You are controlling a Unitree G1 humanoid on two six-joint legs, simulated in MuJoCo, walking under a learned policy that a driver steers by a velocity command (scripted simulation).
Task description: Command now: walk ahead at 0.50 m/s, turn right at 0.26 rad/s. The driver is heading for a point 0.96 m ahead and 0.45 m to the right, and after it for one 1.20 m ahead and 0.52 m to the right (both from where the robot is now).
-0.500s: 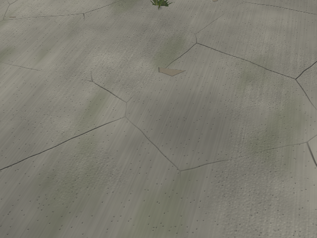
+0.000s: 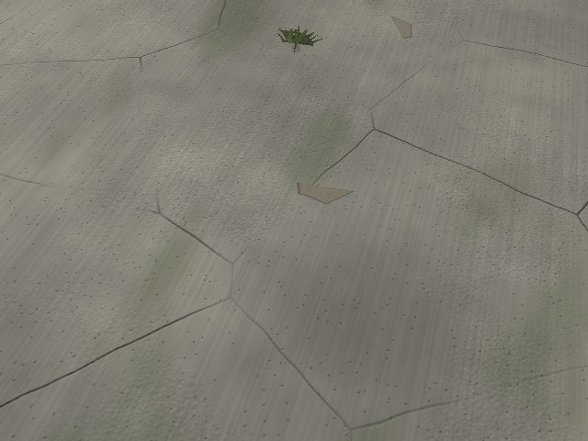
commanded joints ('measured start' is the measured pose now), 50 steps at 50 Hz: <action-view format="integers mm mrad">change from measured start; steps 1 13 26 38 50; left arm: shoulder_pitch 6 -277 14 4 -14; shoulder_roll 82 8 156 162 170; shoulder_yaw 33 22 84 78 57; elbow -59 -187 -218 -244 -309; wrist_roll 1 21 21 14 5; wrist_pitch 4 25 7 19 31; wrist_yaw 10 -32 -30 13 18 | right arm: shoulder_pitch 55 177 29 -191 124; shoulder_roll -82 -156 -145 -87 -145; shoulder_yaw -19 -44 -24 -19 -49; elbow -11 51 -101 -191 -161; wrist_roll -13 -7 47 1 -4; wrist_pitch -16 -1 -62 -10 -8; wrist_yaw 0 -51 -21 -22 -18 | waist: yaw -20 -76 74 53 -92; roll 133 54 -6 -54 119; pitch -63 62 -189 -30 -145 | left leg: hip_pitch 239 340 -458 -140 487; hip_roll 263 257 65 19 355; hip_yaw -264 73 -171 -108 -587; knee -322 -383 838 77 -207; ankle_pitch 33 260 -262 263 -256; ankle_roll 122 105 -17 -108 144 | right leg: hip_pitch -230 -357 578 93 -431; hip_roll -117 -92 -250 -60 -16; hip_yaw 65 -30 518 200 101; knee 17 -442 -859 -909 171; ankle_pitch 118 481 226 383 -34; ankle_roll -9 9 -306 -169 30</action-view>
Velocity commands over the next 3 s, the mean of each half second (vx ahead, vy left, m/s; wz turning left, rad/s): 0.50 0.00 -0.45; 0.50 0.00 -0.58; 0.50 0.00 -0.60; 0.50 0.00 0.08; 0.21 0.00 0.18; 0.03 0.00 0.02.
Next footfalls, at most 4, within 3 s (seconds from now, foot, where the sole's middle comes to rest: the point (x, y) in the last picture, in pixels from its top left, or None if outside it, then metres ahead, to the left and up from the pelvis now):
0.44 right None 0.39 -0.16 -0.77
0.92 left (335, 333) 0.73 -0.08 -0.77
1.44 right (487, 327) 0.76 -0.47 -0.77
1.98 left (499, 214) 1.14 -0.58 -0.77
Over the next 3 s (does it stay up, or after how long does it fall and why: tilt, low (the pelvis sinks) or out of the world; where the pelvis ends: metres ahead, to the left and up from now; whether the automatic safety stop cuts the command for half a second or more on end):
stays up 1.09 -0.70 0.00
